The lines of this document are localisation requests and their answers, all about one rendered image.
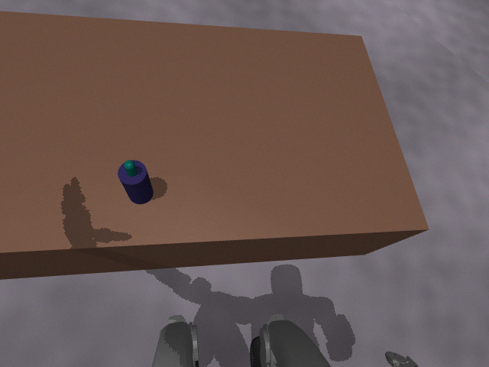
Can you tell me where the right robot hand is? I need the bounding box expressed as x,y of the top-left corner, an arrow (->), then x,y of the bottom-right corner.
385,352 -> 419,367

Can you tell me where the bottle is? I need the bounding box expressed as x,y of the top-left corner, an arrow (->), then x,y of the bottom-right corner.
118,160 -> 154,204

